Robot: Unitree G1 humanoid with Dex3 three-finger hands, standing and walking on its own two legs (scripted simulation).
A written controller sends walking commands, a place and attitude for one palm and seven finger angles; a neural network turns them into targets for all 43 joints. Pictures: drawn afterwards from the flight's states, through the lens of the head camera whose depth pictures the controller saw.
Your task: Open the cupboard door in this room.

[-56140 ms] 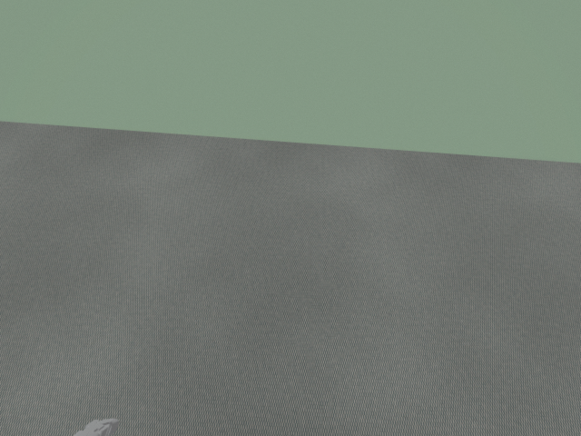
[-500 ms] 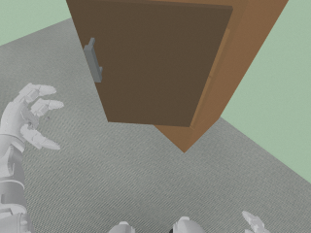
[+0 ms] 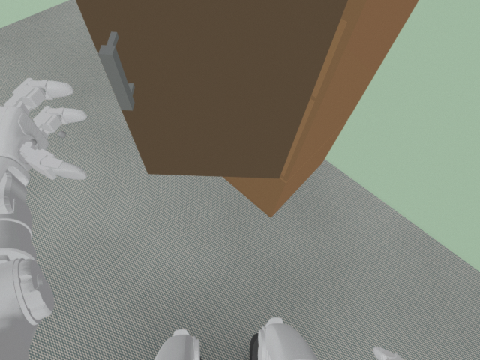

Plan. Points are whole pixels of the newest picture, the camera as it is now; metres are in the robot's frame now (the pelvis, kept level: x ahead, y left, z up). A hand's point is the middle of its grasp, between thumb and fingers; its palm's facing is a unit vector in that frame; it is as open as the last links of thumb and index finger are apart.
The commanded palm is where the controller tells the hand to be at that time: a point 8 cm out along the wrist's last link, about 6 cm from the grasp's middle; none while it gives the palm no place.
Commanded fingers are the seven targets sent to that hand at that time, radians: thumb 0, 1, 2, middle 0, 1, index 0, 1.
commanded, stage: move the hooked fingers beside the handle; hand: left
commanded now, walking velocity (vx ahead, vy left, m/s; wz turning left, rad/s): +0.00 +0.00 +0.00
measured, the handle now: (120, 73) +0.60 +0.20 +0.06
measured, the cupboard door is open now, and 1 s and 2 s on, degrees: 43 43 43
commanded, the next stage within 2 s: slide the fingers in behind the handle in 1.40 s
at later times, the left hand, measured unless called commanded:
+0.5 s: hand (74, 94) +0.54 +0.26 +0.08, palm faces -0.06 -1.00 +0.01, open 14.0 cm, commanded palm +0.53 +0.31 +0.07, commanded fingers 0.00 -0.50 0.30 -0.30 -1.20 -0.30 -1.20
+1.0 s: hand (80, 87) +0.56 +0.26 +0.07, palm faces -0.04 -1.00 -0.02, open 14.0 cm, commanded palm +0.54 +0.30 +0.07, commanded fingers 0.00 -0.50 0.30 -0.30 -1.20 -0.30 -1.20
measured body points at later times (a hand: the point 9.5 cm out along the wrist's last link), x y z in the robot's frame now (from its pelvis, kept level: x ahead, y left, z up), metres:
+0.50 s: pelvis +0.00 +0.02 -0.01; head +0.17 +0.04 +0.41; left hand +0.53 +0.32 +0.08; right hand -0.02 -0.26 -0.10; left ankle -0.01 +0.11 -0.68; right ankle +0.04 -0.12 -0.68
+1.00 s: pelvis +0.02 +0.02 -0.01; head +0.19 +0.04 +0.41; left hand +0.55 +0.31 +0.08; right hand -0.02 -0.24 -0.10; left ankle -0.01 +0.11 -0.68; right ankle +0.04 -0.12 -0.68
